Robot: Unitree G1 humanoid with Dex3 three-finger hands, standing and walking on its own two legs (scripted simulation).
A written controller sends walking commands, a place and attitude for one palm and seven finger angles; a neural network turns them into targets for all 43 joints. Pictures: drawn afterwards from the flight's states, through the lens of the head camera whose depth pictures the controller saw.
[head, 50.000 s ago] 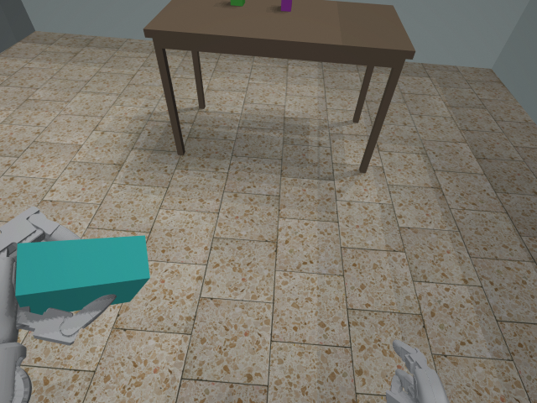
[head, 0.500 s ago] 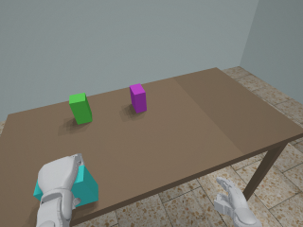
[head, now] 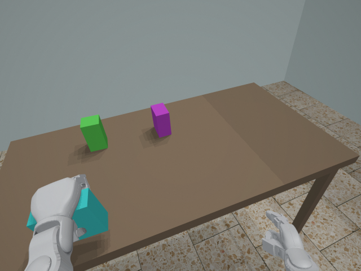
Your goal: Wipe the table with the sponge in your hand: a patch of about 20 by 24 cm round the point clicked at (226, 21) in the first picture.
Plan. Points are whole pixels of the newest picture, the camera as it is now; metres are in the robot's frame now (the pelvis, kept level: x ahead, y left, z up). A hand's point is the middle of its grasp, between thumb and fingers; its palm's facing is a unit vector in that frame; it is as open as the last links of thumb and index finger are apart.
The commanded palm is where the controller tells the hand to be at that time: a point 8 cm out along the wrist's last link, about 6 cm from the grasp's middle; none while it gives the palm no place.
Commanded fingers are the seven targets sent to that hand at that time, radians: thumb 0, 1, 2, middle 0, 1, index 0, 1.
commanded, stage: lift the sponge slowly off the table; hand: left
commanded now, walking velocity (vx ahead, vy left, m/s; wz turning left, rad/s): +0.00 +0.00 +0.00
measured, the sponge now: (75, 222) +0.19 +0.28 +0.03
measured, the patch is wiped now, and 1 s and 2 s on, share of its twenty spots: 1.00 1.00 1.00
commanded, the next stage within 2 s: bring the sponge back beside the body in 0.62 s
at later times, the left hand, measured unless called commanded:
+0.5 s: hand (65, 201) +0.20 +0.28 +0.10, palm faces +0.11 -0.15 -0.98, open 9.1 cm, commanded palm +0.17 +0.28 +0.17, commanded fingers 0.00 0.10 1.30 -1.20 -1.60 -1.20 -1.60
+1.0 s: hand (65, 197) +0.20 +0.28 +0.11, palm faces +0.13 -0.15 -0.98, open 9.1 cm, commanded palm +0.17 +0.27 +0.18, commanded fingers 0.00 0.10 1.30 -1.20 -1.60 -1.20 -1.60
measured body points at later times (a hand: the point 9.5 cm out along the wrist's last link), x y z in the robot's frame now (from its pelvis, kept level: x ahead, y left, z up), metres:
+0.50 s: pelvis -0.01 +0.00 +0.00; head -0.05 -0.03 +0.45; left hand +0.19 +0.29 +0.15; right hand +0.27 -0.18 -0.05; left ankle +0.02 +0.11 -0.74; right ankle +0.00 -0.09 -0.74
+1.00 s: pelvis -0.01 +0.01 +0.00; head -0.05 -0.03 +0.45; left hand +0.19 +0.29 +0.16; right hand +0.26 -0.18 -0.05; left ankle +0.02 +0.11 -0.74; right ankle +0.00 -0.09 -0.74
